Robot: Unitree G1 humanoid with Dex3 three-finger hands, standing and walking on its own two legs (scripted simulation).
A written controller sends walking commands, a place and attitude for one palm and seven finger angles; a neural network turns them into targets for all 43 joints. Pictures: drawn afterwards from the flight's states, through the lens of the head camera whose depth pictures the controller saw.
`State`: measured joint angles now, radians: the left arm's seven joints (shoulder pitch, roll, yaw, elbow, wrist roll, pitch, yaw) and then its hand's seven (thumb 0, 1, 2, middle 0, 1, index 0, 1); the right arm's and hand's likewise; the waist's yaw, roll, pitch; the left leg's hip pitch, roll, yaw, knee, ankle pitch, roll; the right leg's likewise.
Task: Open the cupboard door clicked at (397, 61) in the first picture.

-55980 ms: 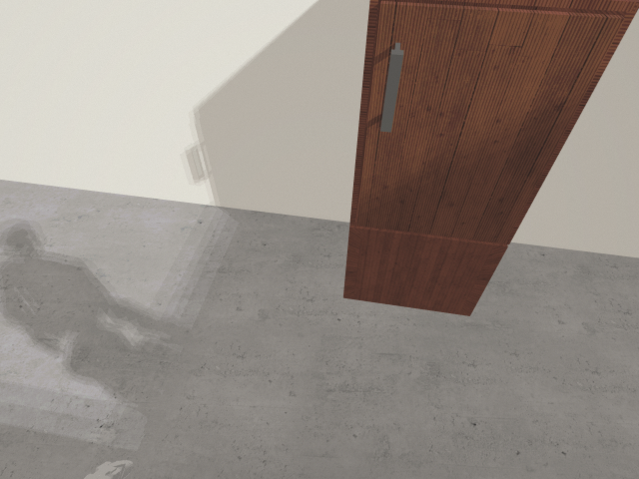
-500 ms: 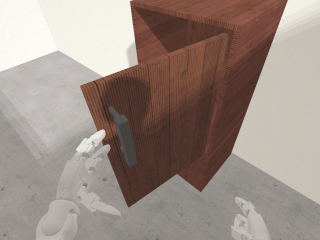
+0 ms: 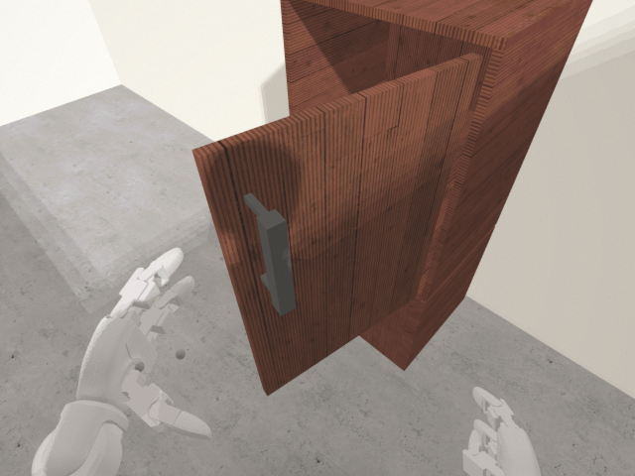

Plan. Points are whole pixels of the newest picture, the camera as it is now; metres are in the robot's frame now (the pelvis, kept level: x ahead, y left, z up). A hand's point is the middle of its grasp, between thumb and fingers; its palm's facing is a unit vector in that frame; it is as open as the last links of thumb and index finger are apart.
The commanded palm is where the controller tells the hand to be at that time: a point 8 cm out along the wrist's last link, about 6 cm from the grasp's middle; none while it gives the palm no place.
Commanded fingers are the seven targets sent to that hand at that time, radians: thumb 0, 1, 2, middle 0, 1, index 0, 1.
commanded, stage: draw the hand back to the body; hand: left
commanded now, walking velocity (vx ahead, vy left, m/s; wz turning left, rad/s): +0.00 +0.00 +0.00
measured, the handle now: (269, 256) +0.35 +0.10 +0.12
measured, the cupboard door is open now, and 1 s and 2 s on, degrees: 78 78 78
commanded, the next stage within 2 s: step back with the hand held close in 1.38 s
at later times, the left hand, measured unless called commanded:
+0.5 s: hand (112, 350) +0.20 +0.23 +0.14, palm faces +0.26 -0.93 -0.27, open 14.9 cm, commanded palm +0.16 +0.27 +0.16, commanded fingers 0.00 0.06 0.54 -0.17 -0.30 -0.17 -0.30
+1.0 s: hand (86, 299) +0.24 +0.26 +0.16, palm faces +0.39 -0.82 -0.42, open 9.1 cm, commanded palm +0.19 +0.30 +0.19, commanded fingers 0.00 0.90 0.90 -0.20 -0.30 -0.20 -0.30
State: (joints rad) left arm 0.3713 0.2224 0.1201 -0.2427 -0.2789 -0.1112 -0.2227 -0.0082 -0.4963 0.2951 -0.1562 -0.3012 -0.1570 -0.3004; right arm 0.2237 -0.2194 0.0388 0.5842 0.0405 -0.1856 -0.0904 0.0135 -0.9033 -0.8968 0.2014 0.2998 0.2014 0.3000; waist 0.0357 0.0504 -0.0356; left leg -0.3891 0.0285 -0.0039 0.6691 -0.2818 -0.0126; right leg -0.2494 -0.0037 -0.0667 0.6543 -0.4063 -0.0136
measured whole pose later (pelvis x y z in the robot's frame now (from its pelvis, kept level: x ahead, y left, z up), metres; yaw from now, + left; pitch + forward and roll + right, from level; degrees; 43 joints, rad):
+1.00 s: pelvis +0.04 +0.01 +0.02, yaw -2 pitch -3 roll +0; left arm 0.48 0.35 0.31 -0.38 -0.06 -0.09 0.11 0.01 0.60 0.77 -0.20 -0.30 -0.20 -0.30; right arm 0.18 -0.22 0.01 0.64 0.00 -0.07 -0.09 0.01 -0.90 -0.90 0.20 0.30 0.20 0.30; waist 0.06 0.05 0.02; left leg -0.14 0.02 0.04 0.41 -0.22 0.00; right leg 0.00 -0.01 -0.03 0.34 -0.30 0.00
